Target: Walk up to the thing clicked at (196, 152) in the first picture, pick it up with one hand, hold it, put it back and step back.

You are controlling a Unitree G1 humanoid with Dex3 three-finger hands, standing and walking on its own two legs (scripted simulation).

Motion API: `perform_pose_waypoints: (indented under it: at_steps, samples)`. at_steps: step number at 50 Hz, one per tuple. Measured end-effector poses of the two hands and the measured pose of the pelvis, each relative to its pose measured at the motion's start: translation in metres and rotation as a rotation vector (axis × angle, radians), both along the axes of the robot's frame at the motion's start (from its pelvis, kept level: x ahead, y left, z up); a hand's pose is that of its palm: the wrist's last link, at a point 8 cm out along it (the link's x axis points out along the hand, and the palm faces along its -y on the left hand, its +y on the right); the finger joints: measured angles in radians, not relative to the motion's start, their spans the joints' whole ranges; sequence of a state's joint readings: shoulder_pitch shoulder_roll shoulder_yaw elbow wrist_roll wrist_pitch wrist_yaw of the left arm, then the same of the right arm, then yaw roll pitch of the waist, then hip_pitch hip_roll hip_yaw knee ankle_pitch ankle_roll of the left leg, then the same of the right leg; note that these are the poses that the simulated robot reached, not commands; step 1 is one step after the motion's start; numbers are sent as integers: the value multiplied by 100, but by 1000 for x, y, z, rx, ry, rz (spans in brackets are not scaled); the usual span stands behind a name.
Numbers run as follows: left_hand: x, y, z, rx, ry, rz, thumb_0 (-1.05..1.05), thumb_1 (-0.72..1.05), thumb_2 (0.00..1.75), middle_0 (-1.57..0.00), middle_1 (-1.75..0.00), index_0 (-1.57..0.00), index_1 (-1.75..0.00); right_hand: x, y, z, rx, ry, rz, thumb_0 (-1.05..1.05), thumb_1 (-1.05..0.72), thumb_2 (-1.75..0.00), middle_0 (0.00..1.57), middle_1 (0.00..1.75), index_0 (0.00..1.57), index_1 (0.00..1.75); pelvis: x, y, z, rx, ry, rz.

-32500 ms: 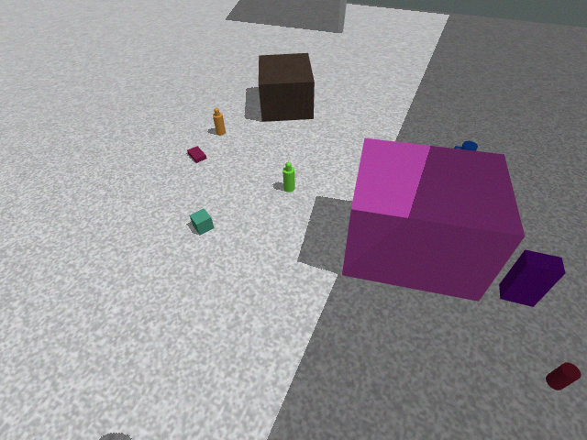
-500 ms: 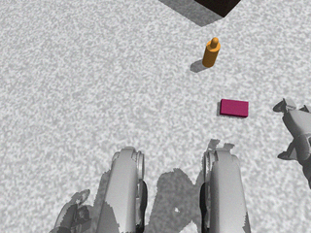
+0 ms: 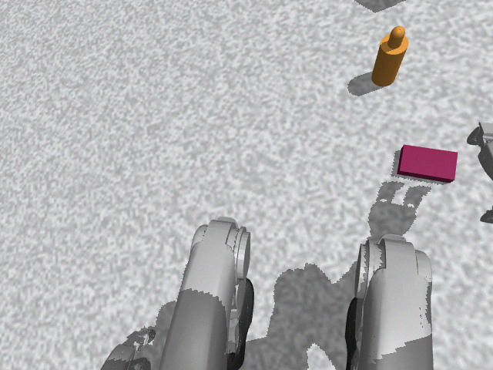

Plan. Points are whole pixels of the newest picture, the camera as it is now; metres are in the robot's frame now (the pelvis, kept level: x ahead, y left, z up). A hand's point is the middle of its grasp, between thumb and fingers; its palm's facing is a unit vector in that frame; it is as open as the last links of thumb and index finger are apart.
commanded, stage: rise first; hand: right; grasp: from above
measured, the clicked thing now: (426, 163) +0.52 -0.29 -0.34
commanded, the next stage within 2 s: none
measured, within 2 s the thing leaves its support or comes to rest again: neither
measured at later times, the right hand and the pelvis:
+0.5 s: hand (476, 175) +0.45 -0.32 -0.20, palm faces -0.45 +0.11 -0.89, open 13.8 cm; pelvis +0.01 +0.00 -0.03, yaw +2 degrees
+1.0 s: hand (471, 171) +0.46 -0.32 -0.21, palm faces -0.44 +0.12 -0.89, open 13.8 cm; pelvis +0.01 +0.00 -0.03, yaw +3 degrees
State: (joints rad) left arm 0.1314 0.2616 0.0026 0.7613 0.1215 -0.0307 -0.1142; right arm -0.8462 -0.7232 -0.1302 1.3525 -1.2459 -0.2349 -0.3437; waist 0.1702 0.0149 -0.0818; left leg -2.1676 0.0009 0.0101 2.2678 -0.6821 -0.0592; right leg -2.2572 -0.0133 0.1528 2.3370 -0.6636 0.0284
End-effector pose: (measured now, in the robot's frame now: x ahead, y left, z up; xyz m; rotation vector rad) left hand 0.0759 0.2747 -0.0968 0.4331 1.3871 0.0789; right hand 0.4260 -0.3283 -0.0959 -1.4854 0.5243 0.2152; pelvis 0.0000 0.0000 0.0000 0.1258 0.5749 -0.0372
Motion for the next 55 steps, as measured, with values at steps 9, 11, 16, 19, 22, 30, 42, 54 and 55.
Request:
perform_pose_waypoints:
  at_steps: [9,11,16,19,22,30,42,54,55]
  samples:
    - [3,-4,-12,-7,10,-29,1,90,90,-20,-30,-20,-30,12,2,-21,-3,0,-14,0,50,-98,10,100,11,100,3,-1,-13,5,4,7]
    - [3,-4,-14,-8,16,-30,0,90,90,-20,-30,-20,-30,15,2,-25,-3,0,-18,0,50,-97,10,101,11,100,4,-1,-15,6,5,9]
    - [-2,-5,-19,-9,36,-27,0,90,90,-20,-30,-20,-30,22,3,-33,-4,-1,-27,0,49,-96,10,102,12,100,6,-1,-20,9,9,14]
    - [-5,-5,-20,-10,50,-23,0,90,90,-20,-30,-20,-30,26,4,-38,-1,0,-31,0,48,-96,10,102,12,101,7,-1,-22,11,11,16]
    - [-8,-5,-21,-9,63,-17,0,90,90,-20,-30,-20,-30,29,4,-42,1,2,-32,0,48,-95,10,103,13,101,8,-1,-24,14,13,18]
    - [-13,-5,-22,-9,91,-15,0,90,90,-20,-30,-20,-30,34,5,-50,6,8,-30,0,48,-95,10,103,13,101,11,-1,-27,18,15,21]
    - [-13,-2,-21,5,103,-41,0,90,90,-20,-30,-20,-30,39,5,-59,13,2,-28,0,49,-96,11,101,13,100,11,-1,-32,27,9,26]
    - [-16,-1,-20,14,103,-52,0,90,90,-20,-30,-20,-30,45,3,-60,12,-6,-38,0,47,-95,15,98,15,98,10,-2,-35,34,1,29]
    - [-17,-1,-20,15,103,-52,0,90,90,-20,-30,-20,-30,45,3,-61,12,-6,-39,0,47,-95,15,97,15,98,10,-2,-35,34,0,29]
